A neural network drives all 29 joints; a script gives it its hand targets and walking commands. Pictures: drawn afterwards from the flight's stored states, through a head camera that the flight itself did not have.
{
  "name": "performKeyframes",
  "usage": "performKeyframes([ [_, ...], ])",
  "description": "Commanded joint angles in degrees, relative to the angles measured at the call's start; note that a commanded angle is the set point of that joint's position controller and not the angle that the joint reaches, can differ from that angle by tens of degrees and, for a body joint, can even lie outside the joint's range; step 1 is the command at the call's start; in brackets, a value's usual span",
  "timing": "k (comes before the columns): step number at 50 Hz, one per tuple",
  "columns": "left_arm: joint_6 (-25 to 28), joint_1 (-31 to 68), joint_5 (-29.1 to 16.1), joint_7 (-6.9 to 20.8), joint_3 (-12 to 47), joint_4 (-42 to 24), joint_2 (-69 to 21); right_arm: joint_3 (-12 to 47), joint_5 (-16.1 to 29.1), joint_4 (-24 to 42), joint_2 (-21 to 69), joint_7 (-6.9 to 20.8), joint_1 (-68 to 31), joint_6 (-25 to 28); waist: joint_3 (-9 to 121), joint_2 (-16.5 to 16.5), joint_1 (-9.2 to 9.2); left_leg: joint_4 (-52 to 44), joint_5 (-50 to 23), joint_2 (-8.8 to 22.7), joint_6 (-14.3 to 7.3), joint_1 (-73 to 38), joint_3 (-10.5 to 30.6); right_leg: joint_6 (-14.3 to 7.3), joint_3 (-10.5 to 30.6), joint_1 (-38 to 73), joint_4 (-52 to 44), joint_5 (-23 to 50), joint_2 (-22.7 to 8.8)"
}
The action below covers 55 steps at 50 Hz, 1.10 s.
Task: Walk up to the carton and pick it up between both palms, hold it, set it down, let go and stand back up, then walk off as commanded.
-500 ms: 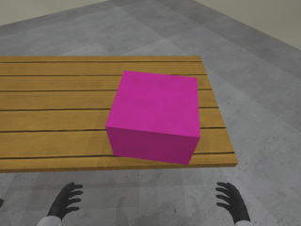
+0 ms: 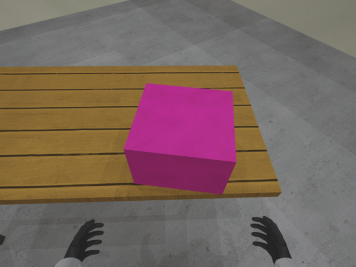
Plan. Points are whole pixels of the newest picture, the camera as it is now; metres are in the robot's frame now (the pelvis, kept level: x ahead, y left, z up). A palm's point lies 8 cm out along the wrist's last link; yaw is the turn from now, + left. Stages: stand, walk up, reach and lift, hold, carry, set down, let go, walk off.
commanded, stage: let go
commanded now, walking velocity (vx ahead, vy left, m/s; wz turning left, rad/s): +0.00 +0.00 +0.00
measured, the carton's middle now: (183, 137) +0.46 +0.00 -0.04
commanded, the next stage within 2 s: stand in 0.30 s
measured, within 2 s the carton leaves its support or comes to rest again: neither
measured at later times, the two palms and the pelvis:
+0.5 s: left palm (52, 261) +0.14 +0.28 -0.07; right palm (292, 261) +0.15 -0.25 -0.09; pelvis -0.01 +0.00 -0.01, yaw +0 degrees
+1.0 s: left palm out of the picture +0.11 +0.30 -0.08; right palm out of the picture +0.14 -0.25 -0.08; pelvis -0.01 +0.01 -0.01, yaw +0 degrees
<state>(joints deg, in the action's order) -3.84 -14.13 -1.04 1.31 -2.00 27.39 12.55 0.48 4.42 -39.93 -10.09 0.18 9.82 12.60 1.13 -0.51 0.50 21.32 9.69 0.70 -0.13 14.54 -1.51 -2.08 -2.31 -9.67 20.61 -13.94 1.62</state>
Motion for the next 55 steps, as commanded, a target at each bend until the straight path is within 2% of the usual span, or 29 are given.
performKeyframes([
  [1,0.3,4.0,2.7,-1.6,-1.0,-3.9,3.7,-3.0,-3.0,-2.0,-8.1,1.7,-4.4,2.2,2.7,3.0,-0.12,0.5,-12.0,0.6,2.7,-22.7,-0.3,1.3,-1.5,-6.8,-4.5,9.0,-0.1],
  [2,0.4,4.0,2.2,-1.8,-0.9,-5.2,3.9,-3.1,-3.2,-1.1,-7.6,1.6,-4.4,2.4,3.1,3.1,-0.25,1.0,-13.2,0.6,2.6,-22.7,-0.4,1.2,-1.4,-6.8,-4.4,10.0,-0.2],
  [3,0.5,3.6,2.2,-1.7,-0.7,-4.0,3.8,-3.1,-3.1,-1.6,-8.3,1.6,-4.3,2.3,3.7,1.2,0.04,1.3,-13.8,0.7,2.3,-23.1,-0.1,1.3,-1.4,-7.4,-3.9,10.9,0.1],
  [4,0.5,4.5,2.5,-1.9,-0.8,-4.9,3.8,-3.6,-3.0,-2.7,-8.3,1.7,-4.7,2.4,3.0,2.5,-0.94,1.2,-13.9,0.6,2.8,-23.3,0.0,1.3,-1.6,-7.4,-4.2,11.0,0.0],
  [5,0.3,4.2,2.4,-1.9,-0.7,-4.7,3.8,-4.0,-2.9,-2.0,-8.5,1.6,-4.5,2.4,2.8,3.4,-0.76,1.5,-13.0,0.6,2.8,-22.4,0.0,1.2,-1.2,-7.0,-3.8,10.6,-0.1],
  [7,0.2,3.7,2.7,-1.8,-1.0,-3.9,3.6,-3.2,-3.2,-2.7,-8.4,1.7,-4.3,2.3,2.9,1.4,-0.75,1.6,-13.1,0.6,2.3,-22.6,0.0,1.7,-1.5,-7.1,-3.9,11.2,-0.1],
  [10,-0.2,3.9,3.2,-1.9,-0.6,-3.0,3.1,-3.5,-3.1,-3.3,-8.5,1.9,-4.6,1.5,0.8,3.1,-0.65,1.2,-11.8,0.5,2.5,-21.3,0.0,1.1,-0.9,-7.5,-4.0,10.3,-0.4],
  [14,-0.1,4.9,3.0,-2.0,-0.5,-3.5,3.1,-3.4,-3.4,-3.6,-8.7,1.6,-4.8,1.5,2.4,1.1,-0.75,1.6,-11.5,0.7,2.2,-21.8,0.2,1.8,-0.9,-7.4,-3.8,10.4,-0.4],
  [15,3.7,0.3,3.9,-2.8,-4.3,0.1,15.2,-5.8,-8.4,-3.8,-19.8,-0.6,1.8,-3.7,11.3,5.7,-0.38,8.5,-23.7,5.5,-0.8,-11.4,3.4,1.6,5.3,2.3,2.1,18.4,-7.3],
  [16,5.0,0.0,3.9,-2.7,-4.9,1.0,17.2,-5.4,-7.7,-3.0,-18.2,-1.4,-0.5,-6.1,12.6,1.5,-0.96,7.5,-19.0,5.2,-0.9,-9.1,3.0,2.3,5.7,4.9,2.1,18.1,-7.1],
  [18,5.8,-0.3,4.1,-2.7,-4.7,2.7,16.3,-4.7,-7.6,-1.2,-17.3,-1.2,-3.0,-7.8,6.5,3.0,-0.5,6.0,-12.0,4.6,-1.5,-5.5,3.6,2.0,6.9,2.4,0.9,14.8,-8.1],
  [21,6.5,1.8,3.4,-1.9,-3.1,3.1,14.3,-4.5,-7.2,-0.8,-17.8,-0.6,-3.5,-8.3,2.3,0.3,0.33,5.0,-8.7,4.9,-1.8,-4.4,5.4,1.3,7.6,-0.7,-0.6,11.1,-8.3],
  [22,6.5,1.6,3.5,-1.8,-3.4,4.1,15.6,-4.5,-6.9,-1.0,-17.5,-0.5,-2.8,-8.7,3.6,1.1,-0.17,4.9,-8.2,4.7,-1.9,-5.0,4.9,1.5,8.1,-0.2,-0.2,12.8,-8.7],
  [25,6.7,1.1,3.2,-1.7,-2.9,5.0,17.6,-3.8,-6.6,-1.0,-18.1,-0.4,-2.4,-9.4,6.1,2.8,0.07,4.5,-7.2,5.0,-2.3,-5.8,5.5,0.9,8.4,1.2,0.0,8.6,-8.7],
  [27,7.0,0.8,3.5,-1.5,-2.6,5.4,17.7,-4.0,-6.6,-1.7,-19.2,-0.3,-2.2,-9.6,5.2,1.5,0.13,4.0,-5.2,4.8,-2.1,-6.5,6.1,1.2,7.2,-0.9,-0.2,5.8,-7.5],
  [28,6.7,1.4,3.6,-1.6,-2.8,6.1,18.6,-3.6,-6.6,-1.4,-18.8,0.0,-3.3,-9.5,2.8,2.7,0.39,3.6,-4.9,4.9,-2.3,-5.3,6.0,1.5,7.7,-1.7,-0.4,4.7,-7.4],
  [29,6.6,0.1,3.4,-1.5,-2.2,7.1,18.3,-3.8,-6.7,-1.3,-19.7,-0.1,-2.4,-9.6,3.1,1.9,-0.08,4.5,-4.5,5.2,-2.8,-6.3,6.4,0.3,8.7,-2.2,-0.8,5.5,-8.2],
  [30,6.9,-0.2,3.7,-1.3,-2.4,7.2,17.9,-3.6,-6.5,-1.5,-19.7,-0.1,-3.1,-9.6,4.3,2.2,-0.14,4.2,-4.5,5.0,-2.3,-7.1,6.4,0.6,7.5,-2.7,-0.5,5.1,-7.6],
  [31,6.9,0.1,3.6,-1.3,-2.4,7.1,19.3,-3.7,-6.6,-1.7,-20.8,0.1,-3.0,-9.8,3.8,6.2,-0.01,3.7,-3.5,5.0,-2.4,-6.0,6.3,0.5,7.9,-1.6,-0.5,4.6,-7.4],
  [33,7.2,0.1,3.6,-1.4,-2.3,8.9,20.1,-3.9,-6.6,-1.8,-20.8,0.0,-2.3,-10.1,1.8,3.3,-0.4,3.4,-3.7,5.3,-2.9,-5.4,7.0,0.6,8.3,-2.0,-1.0,4.1,-7.6],
  [37,7.2,-0.2,3.3,-1.3,-2.5,9.8,20.1,-3.8,-6.6,-2.1,-21.2,0.2,-2.3,-10.0,3.6,4.1,0.41,2.9,-4.9,5.3,-2.9,-5.6,6.6,0.4,8.3,0.7,-0.1,6.1,-8.1],
  [38,7.2,-0.7,3.3,-1.2,-2.0,10.2,19.7,-3.8,-6.1,-2.4,-20.9,0.0,-2.2,-10.0,4.3,2.6,0.25,3.2,-5.8,5.4,-3.1,-6.4,7.1,0.4,8.7,0.5,-0.1,7.1,-8.4],
  [39,7.0,0.6,3.2,-1.2,-2.2,10.3,19.5,-4.1,-6.3,-1.9,-21.9,0.1,-2.7,-9.8,4.1,3.9,0.04,3.6,-6.8,5.5,-2.9,-6.7,6.6,0.4,8.4,0.3,-0.4,9.1,-8.3],
  [41,7.6,0.2,3.1,-1.3,-2.6,11.0,19.9,-3.6,-6.0,-1.8,-20.0,0.1,-2.7,-9.8,3.7,3.3,0.1,3.7,-7.6,5.7,-3.4,-6.5,6.3,0.8,8.9,0.2,-0.3,9.7,-8.8],
  [42,7.6,-0.7,3.3,-1.3,-2.5,11.0,19.7,-3.7,-6.4,-1.8,-21.2,0.2,-3.4,-9.9,4.6,5.4,0.33,3.5,-7.1,5.3,-3.3,-6.5,6.5,0.6,8.6,0.6,0.0,9.0,-8.3],
  [49,7.0,0.7,3.2,-1.7,-2.2,11.7,19.9,-4.0,-6.1,-2.6,-20.4,0.1,-3.6,-10.1,4.9,3.4,-0.24,3.3,-5.9,6.0,-3.8,-7.1,7.0,0.4,8.5,1.1,-1.2,8.4,-8.2],
  [50,7.2,1.0,3.3,-1.5,-2.3,11.6,19.8,-3.8,-6.2,-1.7,-20.0,0.2,-3.2,-9.9,2.6,4.7,-0.83,3.6,-6.1,5.4,-3.3,-5.6,5.8,0.4,8.6,-0.2,-1.0,8.5,-8.4],
  [52,7.2,0.1,3.2,-1.3,-2.1,12.4,19.7,-3.6,-6.1,-2.3,-20.7,0.1,-3.2,-9.9,4.1,4.7,0.47,3.4,-6.3,5.3,-3.2,-6.6,6.1,0.5,8.9,1.0,-1.2,8.7,-8.2],
  [55,7.3,0.9,3.0,-1.1,-2.1,12.0,19.4,-3.6,-6.1,-2.0,-21.0,0.1,-3.7,-10.2,4.0,4.6,0.5,3.3,-7.8,5.6,-3.3,-5.9,6.1,0.4,8.5,1.1,-0.8,8.7,-8.5],
])
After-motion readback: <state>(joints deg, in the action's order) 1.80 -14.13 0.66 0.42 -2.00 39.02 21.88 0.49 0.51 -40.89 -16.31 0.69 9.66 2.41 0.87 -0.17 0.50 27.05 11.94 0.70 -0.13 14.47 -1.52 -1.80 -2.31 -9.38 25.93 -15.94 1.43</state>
